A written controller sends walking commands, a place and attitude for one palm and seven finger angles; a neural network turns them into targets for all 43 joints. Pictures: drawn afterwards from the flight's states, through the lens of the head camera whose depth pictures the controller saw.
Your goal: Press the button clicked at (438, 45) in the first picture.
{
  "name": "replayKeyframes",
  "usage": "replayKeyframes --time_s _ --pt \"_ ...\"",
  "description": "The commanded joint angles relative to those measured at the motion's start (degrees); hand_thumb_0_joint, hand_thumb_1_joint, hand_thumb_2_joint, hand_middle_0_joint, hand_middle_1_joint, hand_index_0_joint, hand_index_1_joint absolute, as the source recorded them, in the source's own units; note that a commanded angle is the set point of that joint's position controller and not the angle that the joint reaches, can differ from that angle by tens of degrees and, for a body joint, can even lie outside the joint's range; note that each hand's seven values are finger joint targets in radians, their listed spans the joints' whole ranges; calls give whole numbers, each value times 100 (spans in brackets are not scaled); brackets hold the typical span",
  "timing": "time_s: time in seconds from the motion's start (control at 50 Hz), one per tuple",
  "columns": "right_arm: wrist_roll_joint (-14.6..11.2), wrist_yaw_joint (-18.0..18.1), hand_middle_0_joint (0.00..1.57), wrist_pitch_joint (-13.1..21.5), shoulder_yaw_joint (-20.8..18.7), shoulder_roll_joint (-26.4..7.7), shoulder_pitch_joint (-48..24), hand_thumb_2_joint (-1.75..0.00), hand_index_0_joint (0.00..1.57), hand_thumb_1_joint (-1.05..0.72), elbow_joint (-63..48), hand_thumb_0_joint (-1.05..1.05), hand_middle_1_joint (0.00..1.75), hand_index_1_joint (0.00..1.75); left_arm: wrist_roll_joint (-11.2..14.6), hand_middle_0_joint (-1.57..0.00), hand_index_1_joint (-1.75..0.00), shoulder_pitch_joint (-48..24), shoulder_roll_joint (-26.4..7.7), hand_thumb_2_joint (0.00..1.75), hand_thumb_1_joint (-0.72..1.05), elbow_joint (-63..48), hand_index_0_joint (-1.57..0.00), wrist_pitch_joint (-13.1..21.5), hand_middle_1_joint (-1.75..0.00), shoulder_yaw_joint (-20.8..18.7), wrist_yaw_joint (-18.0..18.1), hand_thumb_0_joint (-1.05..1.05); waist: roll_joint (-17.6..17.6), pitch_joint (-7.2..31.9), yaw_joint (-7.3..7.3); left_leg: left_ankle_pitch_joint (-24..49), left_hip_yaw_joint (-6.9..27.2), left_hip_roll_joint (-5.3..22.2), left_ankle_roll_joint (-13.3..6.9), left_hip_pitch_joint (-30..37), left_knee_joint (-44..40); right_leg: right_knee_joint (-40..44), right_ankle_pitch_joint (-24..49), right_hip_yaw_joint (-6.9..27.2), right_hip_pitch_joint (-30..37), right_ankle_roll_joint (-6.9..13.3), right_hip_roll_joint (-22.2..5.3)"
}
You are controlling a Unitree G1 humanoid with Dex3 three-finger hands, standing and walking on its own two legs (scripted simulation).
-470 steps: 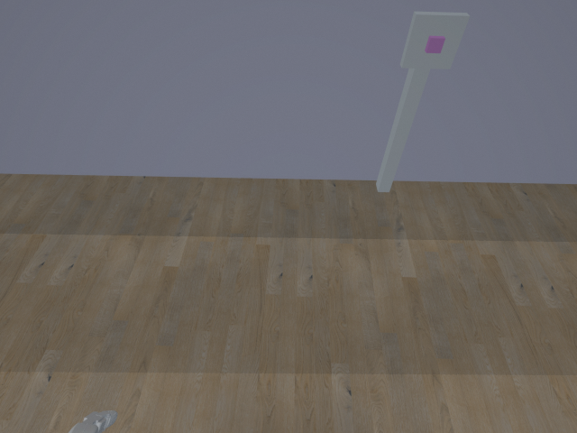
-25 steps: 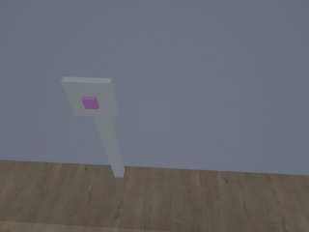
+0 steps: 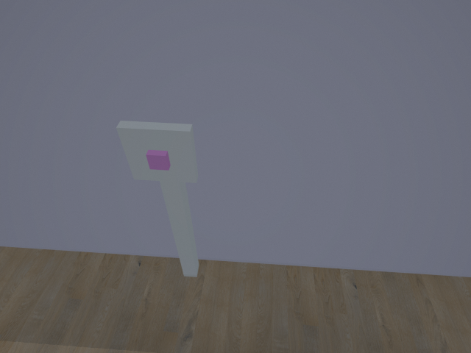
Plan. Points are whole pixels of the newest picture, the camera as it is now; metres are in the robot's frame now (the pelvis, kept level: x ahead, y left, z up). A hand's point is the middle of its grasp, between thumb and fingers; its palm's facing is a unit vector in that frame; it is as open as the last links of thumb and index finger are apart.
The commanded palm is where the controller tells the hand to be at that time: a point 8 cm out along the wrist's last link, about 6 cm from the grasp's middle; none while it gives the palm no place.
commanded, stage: look again from close up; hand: left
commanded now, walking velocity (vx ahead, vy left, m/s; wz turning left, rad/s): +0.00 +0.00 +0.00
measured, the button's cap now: (158, 159) +0.57 +0.23 -0.02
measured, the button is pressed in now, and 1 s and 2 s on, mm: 0 0 0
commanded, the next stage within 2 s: shuffle to correct the standing spot in 0.04 s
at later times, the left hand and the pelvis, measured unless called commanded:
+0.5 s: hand out of the picture +0.03 +0.18 -0.19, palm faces +0.03 -0.99 -0.16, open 7.4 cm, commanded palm none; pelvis +0.05 +0.01 -0.01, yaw +0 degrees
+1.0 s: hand out of the picture +0.16 +0.20 -0.18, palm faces +0.02 -0.98 -0.21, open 7.4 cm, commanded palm none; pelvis +0.08 +0.02 -0.01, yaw -1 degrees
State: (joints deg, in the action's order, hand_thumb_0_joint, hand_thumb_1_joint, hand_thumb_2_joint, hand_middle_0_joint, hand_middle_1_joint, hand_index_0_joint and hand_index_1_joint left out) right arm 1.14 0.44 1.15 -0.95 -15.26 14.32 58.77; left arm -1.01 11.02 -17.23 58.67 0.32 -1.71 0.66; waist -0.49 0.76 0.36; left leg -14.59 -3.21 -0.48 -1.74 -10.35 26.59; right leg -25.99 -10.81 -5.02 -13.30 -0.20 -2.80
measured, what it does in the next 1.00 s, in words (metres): shifts its weight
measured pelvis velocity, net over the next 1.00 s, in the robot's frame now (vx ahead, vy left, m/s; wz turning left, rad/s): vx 0.08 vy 0.02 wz -0.01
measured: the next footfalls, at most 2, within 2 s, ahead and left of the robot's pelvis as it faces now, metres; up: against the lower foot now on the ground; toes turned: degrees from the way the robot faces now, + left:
none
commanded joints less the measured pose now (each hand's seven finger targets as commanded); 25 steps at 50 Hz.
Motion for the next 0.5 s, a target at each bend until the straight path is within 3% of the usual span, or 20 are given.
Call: replayKeyframes --time_s 0.0,0.12,0.18,0.22,0.3,0.38,0.4,0.44,0.46,0.48 --pt "6 58 20 136 -225 -1193 -288 -90 20 -90 -327 0 30 30 3 -20 -30 -121 -809 90 90 -309 -20 133 -30 -116 39 0 12 -102 -83 423 936 829 -116 -484 -950 317 378 538 474 217 -377" --pt "-8 23 20 104 -191 -1351 -592 -90 20 -90 -262 0 30 30 4 -20 -30 -284 -1002 90 90 -270 -20 134 -30 -67 35 0 36 0 -41 789 813 812 -63 -190 -926 402 555 572 507 186 -438" --pt "18 -9 20 -7 -20 -799 -370 -90 20 -90 -86 0 30 30 -7 -20 -30 45 -497 90 90 -83 -20 46 -30 70 57 0 31 -5 -40 -87 697 709 8 -206 -910 453 -224 597 486 129 -434" --pt "31 -28 20 -81 30 -673 -305 -90 20 -90 -41 0 30 30 -31 -20 -30 218 -414 90 90 -30 -20 -9 -30 110 49 0 53 -351 -57 -921 648 609 16 -455 -920 556 -1003 709 238 140 -440" --pt "30 -37 20 -103 52 -573 -162 -90 20 -90 -5 0 30 30 -38 -20 -30 478 -532 90 90 -8 -20 11 -30 55 35 0 400 -611 -88 -941 353 372 35 -689 -412 820 -1506 1113 150 331 -647" --pt "11 -16 20 -64 48 -387 15 -90 20 -90 12 0 30 30 -22 -20 -30 897 -616 90 90 68 -20 66 -30 -68 63 0 739 -590 -138 -705 -21 199 93 -933 354 986 -1192 1542 482 671 -1077" --pt "2 -8 20 -45 46 -340 74 -90 20 -90 35 0 30 30 -23 -20 -30 950 -585 90 90 75 -20 78 -30 -96 75 0 674 -576 -129 -692 -63 219 95 -919 455 938 -1017 1599 497 740 -1159" --pt "-20 9 20 -6 30 -226 295 -90 20 -90 104 0 30 30 -26 -20 -30 1000 -471 90 90 74 -20 87 -30 -131 86 0 509 -573 -66 -572 -80 239 69 -676 300 709 -641 1427 383 770 -1123" --pt "-35 15 20 19 29 -175 492 -90 20 -90 170 0 30 30 -26 -20 -30 956 -386 90 90 76 -20 80 -30 -132 80 0 369 -524 -3 -347 -10 251 35 -433 79 452 -460 1149 307 688 -938" --pt "-44 20 20 43 6 -241 695 -90 20 -90 264 0 30 30 -28 -20 -30 893 -240 90 90 60 -20 66 -30 -111 72 0 -92 -521 74 190 170 391 -36 -61 -169 31 -260 741 92 544 -615"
